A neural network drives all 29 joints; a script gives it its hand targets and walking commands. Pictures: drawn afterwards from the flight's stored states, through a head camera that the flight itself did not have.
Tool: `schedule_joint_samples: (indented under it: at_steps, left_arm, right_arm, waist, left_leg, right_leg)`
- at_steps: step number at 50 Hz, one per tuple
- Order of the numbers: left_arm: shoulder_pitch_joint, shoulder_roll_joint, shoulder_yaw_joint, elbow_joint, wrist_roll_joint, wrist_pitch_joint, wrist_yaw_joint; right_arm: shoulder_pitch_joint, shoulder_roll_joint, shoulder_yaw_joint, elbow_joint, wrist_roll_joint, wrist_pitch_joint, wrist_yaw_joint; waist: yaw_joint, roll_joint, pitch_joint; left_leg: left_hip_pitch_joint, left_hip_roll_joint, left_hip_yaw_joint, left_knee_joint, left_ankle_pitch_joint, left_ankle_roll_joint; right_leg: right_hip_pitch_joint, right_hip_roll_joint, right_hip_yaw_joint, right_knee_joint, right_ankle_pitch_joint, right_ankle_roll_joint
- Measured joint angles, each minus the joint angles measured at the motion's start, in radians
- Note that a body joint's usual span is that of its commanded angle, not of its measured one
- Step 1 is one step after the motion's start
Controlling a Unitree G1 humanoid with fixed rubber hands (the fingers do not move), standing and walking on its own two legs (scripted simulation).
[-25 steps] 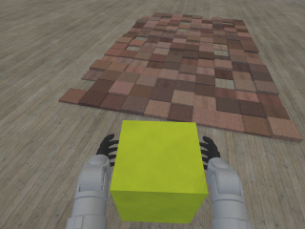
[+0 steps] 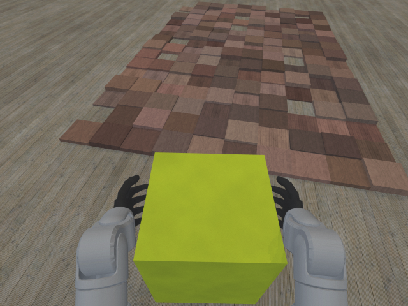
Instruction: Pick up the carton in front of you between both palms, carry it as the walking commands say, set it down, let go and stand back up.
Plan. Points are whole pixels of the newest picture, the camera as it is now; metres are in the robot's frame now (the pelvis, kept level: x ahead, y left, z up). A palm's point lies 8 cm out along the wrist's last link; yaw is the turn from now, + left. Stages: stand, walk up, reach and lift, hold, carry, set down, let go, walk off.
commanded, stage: carry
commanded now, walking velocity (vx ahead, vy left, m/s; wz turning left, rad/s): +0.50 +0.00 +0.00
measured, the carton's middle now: (207, 232) +0.27 +0.01 +0.02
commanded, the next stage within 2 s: none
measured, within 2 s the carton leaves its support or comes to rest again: neither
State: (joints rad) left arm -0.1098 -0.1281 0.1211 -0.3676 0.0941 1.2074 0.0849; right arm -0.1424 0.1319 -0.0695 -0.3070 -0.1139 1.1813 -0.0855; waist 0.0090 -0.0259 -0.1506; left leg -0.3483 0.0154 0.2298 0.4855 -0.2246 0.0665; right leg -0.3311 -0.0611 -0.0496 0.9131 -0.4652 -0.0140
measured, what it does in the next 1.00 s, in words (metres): walks ahead: right foot, then left foot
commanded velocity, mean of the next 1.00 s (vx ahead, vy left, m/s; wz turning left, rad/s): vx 0.50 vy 0.00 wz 0.00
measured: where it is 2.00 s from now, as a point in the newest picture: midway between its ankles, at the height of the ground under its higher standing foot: (218, 143)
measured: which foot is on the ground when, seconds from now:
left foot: down 0.00-0.34, up 0.36-0.78, down 0.80-1.00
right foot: up 0.00-0.30, down 0.32-0.82, up 0.84-1.00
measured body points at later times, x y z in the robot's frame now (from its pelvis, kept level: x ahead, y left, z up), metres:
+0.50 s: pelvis +0.30 -0.06 +0.01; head +0.33 -0.07 +0.46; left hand +0.57 +0.11 +0.07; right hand +0.59 -0.19 +0.06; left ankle +0.24 +0.08 -0.64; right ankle +0.32 -0.12 -0.73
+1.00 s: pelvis +0.64 +0.00 +0.01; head +0.67 +0.01 +0.46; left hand +0.96 +0.14 +0.13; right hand +0.94 -0.17 +0.14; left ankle +0.65 +0.06 -0.73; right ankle +0.59 -0.14 -0.65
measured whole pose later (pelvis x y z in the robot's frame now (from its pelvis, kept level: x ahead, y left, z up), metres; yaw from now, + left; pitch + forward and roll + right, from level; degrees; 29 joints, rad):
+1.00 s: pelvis +0.64 +0.00 +0.01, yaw -1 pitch +4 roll -1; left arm -0.35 -0.13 0.16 -0.47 0.09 1.30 0.09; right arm -0.34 0.14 -0.18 -0.46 -0.08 1.27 -0.10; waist -0.03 -0.01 -0.01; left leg -0.29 0.04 0.24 0.41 -0.20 0.08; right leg -0.55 -0.09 -0.06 1.12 -0.30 -0.03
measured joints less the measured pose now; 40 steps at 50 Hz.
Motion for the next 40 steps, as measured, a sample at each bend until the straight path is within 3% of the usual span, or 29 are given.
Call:
schedule_joint_samples:
  at_steps: [2, 4, 9, 14, 16, 17, 19, 21, 23, 29, 35, 38, 40]
  left_arm:
    - [-0.011, 0.000, -0.001, 0.004, -0.004, 0.024, 0.001]
    - [-0.029, -0.003, -0.002, 0.009, -0.005, 0.035, 0.001]
    - [-0.066, -0.007, 0.001, 0.023, 0.003, 0.036, 0.001]
    - [-0.063, -0.007, 0.005, 0.017, 0.006, 0.031, 0.000]
    - [-0.070, -0.008, 0.001, 0.019, 0.007, 0.022, -0.002]
    - [-0.074, -0.009, -0.005, 0.036, 0.010, 0.009, -0.004]
    - [-0.077, -0.010, -0.015, 0.070, 0.014, -0.004, -0.005]
    - [-0.061, -0.008, -0.018, 0.077, 0.012, -0.010, -0.006]
    - [-0.040, -0.005, -0.018, 0.064, 0.009, -0.020, -0.006]
    - [0.002, -0.001, -0.017, 0.026, -0.004, -0.061, -0.008]
    - [0.011, 0.000, -0.039, -0.032, -0.007, -0.048, -0.010]
    - [-0.011, -0.002, -0.041, -0.090, -0.007, -0.015, -0.007]
    - [-0.039, -0.002, -0.029, -0.123, -0.006, 0.009, -0.004]
  right_arm:
    - [0.003, 0.000, -0.007, -0.016, 0.006, 0.029, -0.008]
    - [-0.002, 0.000, -0.019, -0.033, 0.010, 0.047, -0.014]
    - [-0.037, 0.004, -0.049, -0.030, 0.014, 0.055, -0.015]
    - [-0.049, 0.006, -0.050, -0.020, 0.016, 0.050, -0.014]
    - [-0.049, 0.005, -0.054, -0.031, 0.014, 0.046, -0.013]
    - [-0.049, 0.003, -0.062, -0.027, 0.015, 0.040, -0.012]
    - [-0.039, 0.001, -0.073, -0.013, 0.014, 0.033, -0.009]
    - [-0.025, 0.003, -0.068, -0.006, 0.011, 0.029, -0.009]
    - [-0.017, 0.001, -0.052, -0.005, 0.010, 0.018, -0.008]
    - [0.013, -0.001, -0.014, -0.023, 0.003, -0.028, -0.004]
    - [0.041, -0.004, -0.007, -0.105, 0.005, -0.012, -0.005]
    - [0.021, -0.002, -0.016, -0.163, 0.017, 0.018, -0.009]
    - [-0.015, 0.001, -0.024, -0.179, 0.022, 0.036, -0.010]
  waist:
    - [-0.010, 0.016, 0.009]
    - [-0.022, 0.028, 0.015]
    - [-0.043, 0.040, 0.018]
    - [-0.043, 0.043, 0.026]
    - [-0.036, 0.052, 0.034]
    - [-0.026, 0.068, 0.040]
    - [-0.010, 0.066, 0.063]
    - [-0.002, 0.052, 0.088]
    - [0.007, 0.042, 0.105]
    - [0.017, 0.026, 0.096]
    - [0.000, 0.032, 0.069]
    - [-0.004, 0.026, 0.070]
    - [-0.012, 0.007, 0.073]
  left_leg:
    - [0.050, 0.005, -0.004, -0.043, -0.021, -0.007]
    - [0.110, 0.007, -0.010, -0.109, -0.013, -0.021]
    - [0.250, 0.022, -0.025, -0.225, -0.033, -0.048]
    - [0.368, 0.051, -0.036, -0.200, -0.151, -0.102]
    - [0.366, 0.083, -0.052, -0.065, -0.250, -0.120]
    - [0.315, 0.113, -0.069, 0.078, -0.259, -0.116]
    - [0.157, 0.106, -0.147, 0.418, -0.238, -0.096]
    - [0.011, 0.087, -0.172, 0.629, -0.188, -0.071]
    - [-0.097, 0.087, -0.162, 0.667, -0.118, -0.056]
    - [-0.260, 0.093, -0.127, 0.437, 0.023, -0.064]
    - [-0.255, 0.079, -0.064, 0.130, 0.146, -0.054]
    - [-0.202, 0.057, -0.021, 0.036, 0.177, -0.035]
    - [-0.144, 0.030, 0.010, 0.008, 0.160, -0.012]
  right_leg:
    - [-0.103, -0.006, -0.026, 0.111, 0.044, -0.010]
    - [-0.173, -0.018, -0.046, 0.080, 0.109, -0.004]
    - [-0.249, -0.032, -0.080, -0.196, 0.246, 0.017]
    - [-0.208, -0.014, -0.151, -0.396, 0.350, -0.001]
    - [-0.152, 0.003, -0.190, -0.435, 0.371, -0.023]
    - [-0.156, 0.011, -0.207, -0.388, 0.366, -0.048]
    - [-0.139, 0.011, -0.218, -0.348, 0.300, -0.077]
    - [-0.082, 0.010, -0.222, -0.396, 0.277, -0.073]
    - [-0.020, 0.013, -0.218, -0.466, 0.281, -0.063]
    - [0.160, 0.018, -0.193, -0.624, 0.251, -0.045]
    - [0.340, 0.025, -0.182, -0.684, 0.150, -0.001]
    - [0.416, 0.019, -0.170, -0.651, 0.062, 0.031]
    - [0.415, -0.012, -0.153, -0.503, -0.040, 0.047]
